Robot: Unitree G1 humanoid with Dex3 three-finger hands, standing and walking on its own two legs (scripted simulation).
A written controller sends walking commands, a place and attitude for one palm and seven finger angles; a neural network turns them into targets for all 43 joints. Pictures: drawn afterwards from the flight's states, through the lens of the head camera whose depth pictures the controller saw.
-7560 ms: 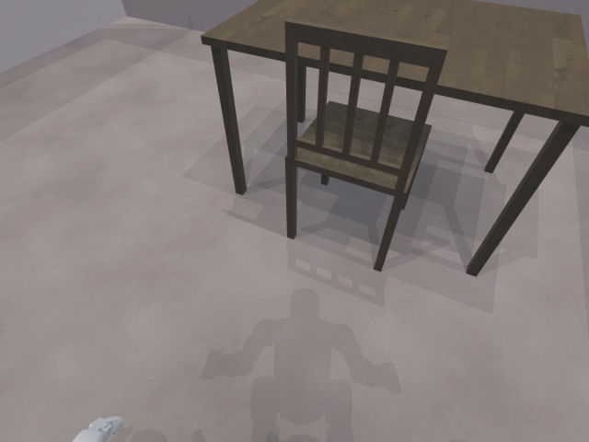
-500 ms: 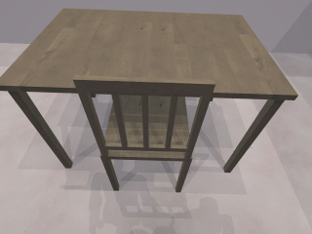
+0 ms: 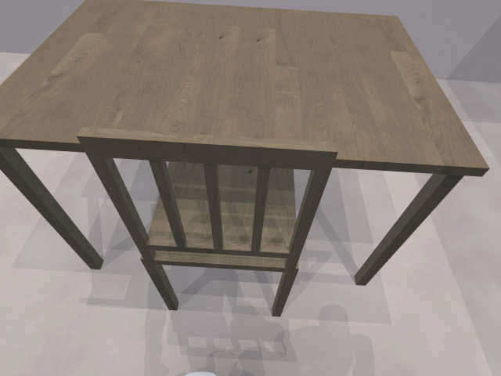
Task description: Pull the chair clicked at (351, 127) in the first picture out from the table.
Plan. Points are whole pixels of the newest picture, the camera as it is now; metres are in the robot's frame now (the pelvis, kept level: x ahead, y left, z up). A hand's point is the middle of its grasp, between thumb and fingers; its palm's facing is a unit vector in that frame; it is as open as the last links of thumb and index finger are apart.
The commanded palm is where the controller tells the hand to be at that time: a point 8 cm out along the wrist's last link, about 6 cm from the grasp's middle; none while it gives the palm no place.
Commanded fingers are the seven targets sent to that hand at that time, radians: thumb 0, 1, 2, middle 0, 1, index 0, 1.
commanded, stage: come to a stop and stand still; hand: left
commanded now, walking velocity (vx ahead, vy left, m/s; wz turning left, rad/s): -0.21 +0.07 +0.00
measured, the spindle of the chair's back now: (215, 210) +0.43 +0.12 -0.07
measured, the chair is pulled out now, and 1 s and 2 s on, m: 0.00 0.00 0.00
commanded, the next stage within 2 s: look again from close up in 1.16 s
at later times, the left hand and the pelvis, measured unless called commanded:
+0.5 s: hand out of the picture +0.04 +0.14 -0.16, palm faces +0.03 -0.97 -0.23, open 7.4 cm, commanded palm none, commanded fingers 0.00 0.90 0.90 -0.20 -0.30 -0.20 -0.30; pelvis +0.00 -0.04 +0.01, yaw +1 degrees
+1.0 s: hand out of the picture +0.00 +0.11 -0.16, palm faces +0.04 -0.98 -0.17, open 7.4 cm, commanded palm none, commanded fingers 0.00 0.90 0.90 -0.20 -0.30 -0.20 -0.30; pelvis +0.03 -0.05 +0.01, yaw +1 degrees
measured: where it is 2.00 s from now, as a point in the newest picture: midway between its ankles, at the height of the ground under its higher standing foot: outside the picture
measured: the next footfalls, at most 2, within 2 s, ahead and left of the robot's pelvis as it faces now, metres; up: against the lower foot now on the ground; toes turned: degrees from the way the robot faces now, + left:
right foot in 0.26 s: +0.04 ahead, -0.13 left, +0.00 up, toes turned -1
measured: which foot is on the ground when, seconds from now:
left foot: down 0.00-1.00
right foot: down 0.00-0.04, up 0.06-0.24, down 0.26-1.00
